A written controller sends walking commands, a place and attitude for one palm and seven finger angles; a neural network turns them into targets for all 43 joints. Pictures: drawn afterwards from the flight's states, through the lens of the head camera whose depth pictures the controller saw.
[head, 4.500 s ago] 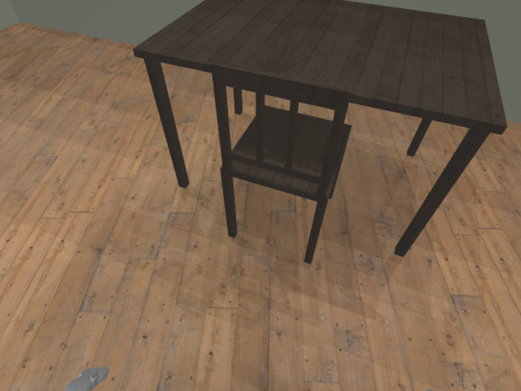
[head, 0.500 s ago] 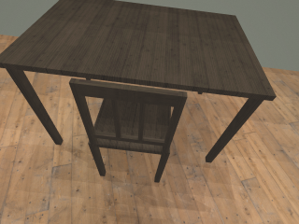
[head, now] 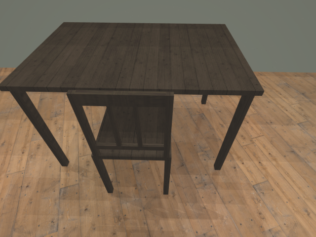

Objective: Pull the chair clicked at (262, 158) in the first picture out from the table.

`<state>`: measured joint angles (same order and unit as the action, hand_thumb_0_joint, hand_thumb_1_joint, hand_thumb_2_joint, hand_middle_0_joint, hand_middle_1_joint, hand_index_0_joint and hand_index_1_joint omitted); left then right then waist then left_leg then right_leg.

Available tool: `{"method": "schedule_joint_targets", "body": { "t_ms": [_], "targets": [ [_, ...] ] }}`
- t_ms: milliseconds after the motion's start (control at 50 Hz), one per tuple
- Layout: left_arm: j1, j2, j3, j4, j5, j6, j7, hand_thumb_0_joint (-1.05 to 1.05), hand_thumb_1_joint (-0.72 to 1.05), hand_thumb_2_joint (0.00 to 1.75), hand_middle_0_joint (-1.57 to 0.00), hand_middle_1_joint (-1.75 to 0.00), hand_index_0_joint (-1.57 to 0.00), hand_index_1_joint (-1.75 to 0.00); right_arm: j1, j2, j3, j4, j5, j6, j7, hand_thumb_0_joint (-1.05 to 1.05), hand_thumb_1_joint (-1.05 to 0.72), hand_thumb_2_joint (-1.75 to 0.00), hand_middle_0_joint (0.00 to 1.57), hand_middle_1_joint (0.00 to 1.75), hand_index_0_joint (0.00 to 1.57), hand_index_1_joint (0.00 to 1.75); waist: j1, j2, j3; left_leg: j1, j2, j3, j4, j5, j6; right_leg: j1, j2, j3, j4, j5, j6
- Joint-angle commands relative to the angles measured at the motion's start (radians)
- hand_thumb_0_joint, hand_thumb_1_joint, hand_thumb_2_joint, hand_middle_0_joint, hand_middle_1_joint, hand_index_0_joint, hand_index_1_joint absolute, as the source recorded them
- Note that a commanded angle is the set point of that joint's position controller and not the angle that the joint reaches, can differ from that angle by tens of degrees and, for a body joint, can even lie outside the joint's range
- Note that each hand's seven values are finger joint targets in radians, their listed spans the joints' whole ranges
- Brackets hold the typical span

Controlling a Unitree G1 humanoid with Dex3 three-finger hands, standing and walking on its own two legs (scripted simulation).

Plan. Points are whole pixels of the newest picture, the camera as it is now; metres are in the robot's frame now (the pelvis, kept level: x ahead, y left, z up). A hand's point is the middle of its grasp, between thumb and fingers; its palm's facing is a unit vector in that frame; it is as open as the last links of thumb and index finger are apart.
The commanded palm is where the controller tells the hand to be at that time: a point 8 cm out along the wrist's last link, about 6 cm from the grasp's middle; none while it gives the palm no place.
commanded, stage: come to a stop and stand still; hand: left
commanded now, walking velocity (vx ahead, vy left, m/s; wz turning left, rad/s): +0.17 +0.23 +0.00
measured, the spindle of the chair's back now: (114, 126) +0.56 +0.21 -0.12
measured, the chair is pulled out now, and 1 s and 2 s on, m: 0.00 0.00 0.00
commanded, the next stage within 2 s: look again from close up in 1.28 s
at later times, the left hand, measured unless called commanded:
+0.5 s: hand out of the picture -0.07 +0.15 -0.17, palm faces +0.15 -0.98 -0.16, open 7.4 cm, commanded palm none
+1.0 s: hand out of the picture +0.03 +0.22 -0.17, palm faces +0.01 -0.97 -0.26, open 7.4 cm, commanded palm none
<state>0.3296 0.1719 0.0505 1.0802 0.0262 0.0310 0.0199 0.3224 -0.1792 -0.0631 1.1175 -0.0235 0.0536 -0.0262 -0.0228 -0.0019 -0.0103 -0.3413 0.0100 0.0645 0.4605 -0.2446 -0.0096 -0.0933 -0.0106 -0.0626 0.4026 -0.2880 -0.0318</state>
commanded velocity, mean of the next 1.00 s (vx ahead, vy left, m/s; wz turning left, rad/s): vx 0.02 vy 0.01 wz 0.00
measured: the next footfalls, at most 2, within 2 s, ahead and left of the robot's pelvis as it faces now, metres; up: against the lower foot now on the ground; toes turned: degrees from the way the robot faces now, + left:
left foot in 0.50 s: +0.05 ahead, +0.14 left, +0.00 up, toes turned +2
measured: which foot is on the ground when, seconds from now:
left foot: up 0.00-0.48, down 0.50-1.00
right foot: down 0.00-1.00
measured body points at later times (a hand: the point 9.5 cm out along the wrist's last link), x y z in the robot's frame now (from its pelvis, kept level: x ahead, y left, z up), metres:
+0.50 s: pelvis +0.02 +0.02 +0.00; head +0.04 +0.00 +0.45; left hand -0.08 +0.20 -0.15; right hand +0.08 -0.22 -0.16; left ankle +0.01 +0.14 -0.74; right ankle -0.04 -0.09 -0.74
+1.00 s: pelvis -0.01 +0.02 +0.00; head +0.01 +0.01 +0.45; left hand +0.03 +0.27 -0.15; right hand +0.00 -0.22 -0.17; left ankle +0.01 +0.14 -0.74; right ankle -0.04 -0.08 -0.74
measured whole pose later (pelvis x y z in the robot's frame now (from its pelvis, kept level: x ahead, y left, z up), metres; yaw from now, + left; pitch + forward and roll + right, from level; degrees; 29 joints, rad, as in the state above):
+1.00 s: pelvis -0.01 +0.02 +0.00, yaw -1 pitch -1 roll +1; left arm 0.21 0.19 0.04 1.08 0.02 0.02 0.03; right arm 0.21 -0.18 -0.03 1.13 -0.01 0.02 -0.05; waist -0.01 0.02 0.06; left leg -0.21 0.02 0.07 0.47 -0.24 0.00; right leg -0.16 -0.02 -0.06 0.50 -0.31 -0.01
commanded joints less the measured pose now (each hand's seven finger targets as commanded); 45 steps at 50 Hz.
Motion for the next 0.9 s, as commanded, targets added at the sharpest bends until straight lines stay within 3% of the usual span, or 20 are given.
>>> {"method": "schedule_joint_targets", "body": {
  "t_ms": [0,40,80,140,180,260,280,380,440,460,500,520,560,580,640,720,780,840,880],
  "targets": [
    [-0.047,0.160,0.018,-0.056,-0.010,-0.023,0.024,0.00,0.90,0.90,-0.20,-0.30,-0.20,-0.30,0.002,-0.057,-0.020,-0.057,-0.012,0.005,0.015,0.00,-0.90,-0.90,0.20,0.30,0.20,0.30,-0.011,-0.152,0.221,-0.122,0.008,-0.080,0.442,-0.109,-0.010,-0.359,-0.344,0.379,-0.450,-0.488,-0.093],
    [-0.048,0.103,0.003,-0.053,-0.016,-0.049,0.017,0.00,0.90,0.90,-0.20,-0.30,-0.20,-0.30,0.087,-0.049,-0.020,-0.022,-0.008,-0.005,0.028,0.00,-0.90,-0.90,0.20,0.30,0.20,0.30,-0.031,-0.112,0.226,-0.137,0.015,-0.054,0.515,-0.001,-0.017,-0.301,-0.246,0.217,-0.371,-0.260,-0.046],
    [0.028,0.086,0.000,-0.025,-0.016,-0.064,0.013,0.00,0.90,0.90,-0.20,-0.30,-0.20,-0.30,0.094,-0.043,-0.017,-0.024,-0.005,-0.019,0.033,0.00,-0.90,-0.90,0.20,0.30,0.20,0.30,-0.004,-0.094,0.216,-0.195,0.014,-0.038,0.518,0.051,-0.021,-0.194,-0.221,0.160,-0.323,-0.125,-0.031],
    [0.139,0.062,0.002,0.003,-0.014,-0.073,0.017,0.00,0.90,0.90,-0.20,-0.30,-0.20,-0.30,0.044,-0.054,-0.013,-0.048,-0.009,-0.030,0.026,0.00,-0.90,-0.90,0.20,0.30,0.20,0.30,0.051,-0.132,0.165,-0.266,0.026,-0.049,0.504,0.046,-0.031,-0.013,-0.245,0.182,-0.270,0.018,-0.040],
    [0.179,0.064,0.005,0.014,-0.012,-0.074,0.020,0.00,0.90,0.90,-0.20,-0.30,-0.20,-0.30,0.015,-0.060,-0.012,-0.061,-0.009,-0.030,0.021,0.00,-0.90,-0.90,0.20,0.30,0.20,0.30,0.069,-0.158,0.145,-0.292,0.035,-0.056,0.493,0.014,-0.033,0.051,-0.274,0.201,-0.243,0.109,-0.060],
    [0.209,0.046,0.008,0.024,-0.006,-0.076,0.026,0.00,0.90,0.90,-0.20,-0.30,-0.20,-0.30,-0.033,-0.044,0.002,-0.074,-0.004,-0.033,0.013,0.00,-0.90,-0.90,0.20,0.30,0.20,0.30,0.078,-0.150,0.083,-0.265,0.040,-0.057,0.425,-0.061,-0.040,0.136,-0.291,0.213,-0.164,0.385,-0.106],
    [0.210,0.053,0.010,0.024,-0.004,-0.076,0.026,0.00,0.90,0.90,-0.20,-0.30,-0.20,-0.30,-0.051,-0.039,0.003,-0.076,0.000,-0.033,0.012,0.00,-0.90,-0.90,0.20,0.30,0.20,0.30,0.080,-0.148,0.083,-0.243,0.044,-0.049,0.402,-0.083,-0.039,0.122,-0.299,0.222,-0.157,0.406,-0.121],
    [0.175,0.055,0.001,0.043,0.004,-0.070,0.025,0.00,0.90,0.90,-0.20,-0.30,-0.20,-0.30,-0.099,0.003,0.023,-0.074,0.017,-0.049,0.006,0.00,-0.90,-0.90,0.20,0.30,0.20,0.30,0.074,-0.199,0.048,-0.030,0.006,-0.004,0.159,-0.106,-0.026,0.055,-0.250,0.164,-0.090,0.636,-0.113],
    [0.127,0.044,-0.003,0.059,-0.008,-0.065,0.026,0.00,0.90,0.90,-0.20,-0.30,-0.20,-0.30,-0.059,0.001,0.034,-0.045,0.019,-0.066,-0.004,0.00,-0.90,-0.90,0.20,0.30,0.20,0.30,0.040,-0.184,0.032,0.188,-0.001,-0.005,-0.075,0.093,-0.013,-0.042,-0.184,0.114,-0.018,0.560,-0.053],
    [0.128,0.026,-0.007,0.060,-0.009,-0.062,0.026,0.00,0.90,0.90,-0.20,-0.30,-0.20,-0.30,-0.037,-0.021,0.032,-0.032,0.016,-0.077,-0.010,0.00,-0.90,-0.90,0.20,0.30,0.20,0.30,0.032,-0.156,0.022,0.258,0.042,-0.030,-0.107,0.206,0.003,-0.072,-0.144,0.097,0.021,0.481,-0.022],
    [0.138,-0.016,-0.015,0.057,-0.008,-0.051,0.029,0.00,0.90,0.90,-0.20,-0.30,-0.20,-0.30,-0.013,-0.098,0.020,-0.026,0.012,-0.085,-0.019,0.00,-0.90,-0.90,0.20,0.30,0.20,0.30,0.032,0.004,-0.015,0.344,0.173,-0.114,-0.015,0.538,0.061,-0.163,-0.089,0.063,0.036,0.168,0.017],
    [0.136,-0.025,-0.016,0.057,-0.004,-0.046,0.034,0.00,0.90,0.90,-0.20,-0.30,-0.20,-0.30,-0.027,-0.110,0.017,-0.028,0.009,-0.076,-0.019,0.00,-0.90,-0.90,0.20,0.30,0.20,0.30,0.035,0.036,0.017,0.316,0.194,-0.114,-0.010,0.526,0.076,-0.176,-0.077,0.061,0.016,0.052,0.020],
    [0.109,-0.005,-0.017,0.073,-0.008,-0.035,0.029,0.00,0.90,0.90,-0.20,-0.30,-0.20,-0.30,-0.051,-0.086,0.034,-0.020,0.011,-0.076,-0.031,0.00,-0.90,-0.90,0.20,0.30,0.20,0.30,0.034,0.154,0.030,0.294,0.177,-0.127,-0.040,0.672,0.088,-0.121,-0.078,0.025,0.036,0.096,0.034],
    [0.117,0.002,-0.020,0.074,-0.013,-0.031,0.028,0.00,0.90,0.90,-0.20,-0.30,-0.20,-0.30,-0.068,-0.084,0.038,-0.025,0.015,-0.076,-0.035,0.00,-0.90,-0.90,0.20,0.30,0.20,0.30,0.042,0.170,0.047,0.275,0.186,-0.132,-0.063,0.706,0.094,-0.104,-0.072,0.030,0.034,0.074,0.040],
    [0.111,0.015,-0.026,0.085,-0.014,-0.022,0.028,0.00,0.90,0.90,-0.20,-0.30,-0.20,-0.30,-0.086,-0.084,0.039,-0.026,0.016,-0.073,-0.044,0.00,-0.90,-0.90,0.20,0.30,0.20,0.30,0.036,0.133,0.048,0.300,0.177,-0.135,-0.057,0.798,0.078,-0.084,-0.071,0.033,0.017,0.133,0.047],
    [0.080,0.044,-0.014,0.048,-0.011,-0.007,0.021,0.00,0.90,0.90,-0.20,-0.30,-0.20,-0.30,-0.075,-0.115,0.018,-0.031,0.015,-0.065,-0.051,0.00,-0.90,-0.90,0.20,0.30,0.20,0.30,0.029,0.103,0.034,0.326,0.202,-0.152,-0.065,0.810,0.088,-0.111,-0.064,0.023,0.062,0.113,0.048],
    [0.038,0.059,-0.003,0.009,-0.010,0.003,0.015,0.00,0.90,0.90,-0.20,-0.30,-0.20,-0.30,-0.051,-0.123,0.007,-0.028,0.013,-0.063,-0.054,0.00,-0.90,-0.90,0.20,0.30,0.20,0.30,0.022,0.101,0.014,0.320,0.252,-0.197,-0.092,0.781,0.139,-0.148,-0.052,0.035,0.175,-0.048,0.042],
    [0.021,0.049,0.005,-0.012,-0.007,0.011,0.010,0.00,0.90,0.90,-0.20,-0.30,-0.20,-0.30,-0.084,-0.128,-0.001,-0.048,0.001,-0.058,-0.048,0.00,-0.90,-0.90,0.20,0.30,0.20,0.30,0.034,0.102,0.015,0.225,0.271,-0.210,-0.124,0.580,0.169,-0.139,-0.057,0.048,0.230,-0.125,0.038],
    [0.038,0.044,0.004,-0.006,-0.007,0.005,0.005,0.00,0.90,0.90,-0.20,-0.30,-0.20,-0.30,-0.125,-0.118,0.006,-0.050,0.004,-0.056,-0.038,0.00,-0.90,-0.90,0.20,0.30,0.20,0.30,0.059,0.091,0.004,0.151,0.228,-0.170,-0.115,0.376,0.140,-0.051,-0.056,0.038,0.120,-0.028,0.035]
  ]
}}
